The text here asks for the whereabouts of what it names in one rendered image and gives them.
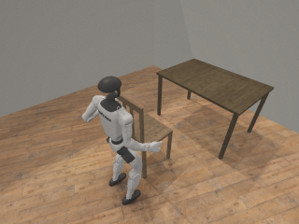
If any robot right upper arm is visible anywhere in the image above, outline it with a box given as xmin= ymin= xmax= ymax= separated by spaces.
xmin=118 ymin=110 xmax=135 ymax=148

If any right robot foot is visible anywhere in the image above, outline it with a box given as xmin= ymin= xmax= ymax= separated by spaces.
xmin=121 ymin=189 xmax=141 ymax=205

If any right robot forearm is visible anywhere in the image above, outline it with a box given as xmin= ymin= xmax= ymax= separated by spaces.
xmin=128 ymin=140 xmax=151 ymax=152

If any left robot forearm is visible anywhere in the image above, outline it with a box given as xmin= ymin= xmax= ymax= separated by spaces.
xmin=83 ymin=109 xmax=99 ymax=118

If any robot foot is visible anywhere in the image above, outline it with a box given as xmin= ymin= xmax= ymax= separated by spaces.
xmin=108 ymin=173 xmax=126 ymax=187
xmin=121 ymin=189 xmax=141 ymax=205

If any chair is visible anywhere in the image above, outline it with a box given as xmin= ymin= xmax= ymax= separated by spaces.
xmin=115 ymin=91 xmax=173 ymax=179

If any table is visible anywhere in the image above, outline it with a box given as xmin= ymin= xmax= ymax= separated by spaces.
xmin=156 ymin=59 xmax=274 ymax=160

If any robot left upper arm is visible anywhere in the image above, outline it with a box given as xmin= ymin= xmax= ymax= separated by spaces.
xmin=82 ymin=95 xmax=105 ymax=122

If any right robot hand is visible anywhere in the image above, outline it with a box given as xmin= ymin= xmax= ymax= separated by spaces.
xmin=149 ymin=141 xmax=162 ymax=153

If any left robot foot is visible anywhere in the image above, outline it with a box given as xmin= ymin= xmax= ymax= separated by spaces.
xmin=108 ymin=173 xmax=126 ymax=187

